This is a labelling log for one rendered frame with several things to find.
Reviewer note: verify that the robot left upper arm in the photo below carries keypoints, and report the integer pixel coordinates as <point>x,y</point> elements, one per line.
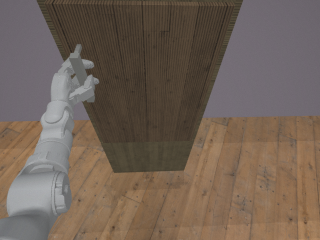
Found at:
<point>35,202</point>

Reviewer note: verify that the cupboard door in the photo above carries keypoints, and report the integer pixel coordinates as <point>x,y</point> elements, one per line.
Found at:
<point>154,61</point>

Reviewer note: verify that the robot left hand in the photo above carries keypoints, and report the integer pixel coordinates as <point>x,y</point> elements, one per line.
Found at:
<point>63,88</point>

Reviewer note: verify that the robot left forearm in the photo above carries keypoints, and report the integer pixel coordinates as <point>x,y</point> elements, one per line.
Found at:
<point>55,143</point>

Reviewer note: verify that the handle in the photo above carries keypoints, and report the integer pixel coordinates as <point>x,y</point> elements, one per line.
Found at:
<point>79,69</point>

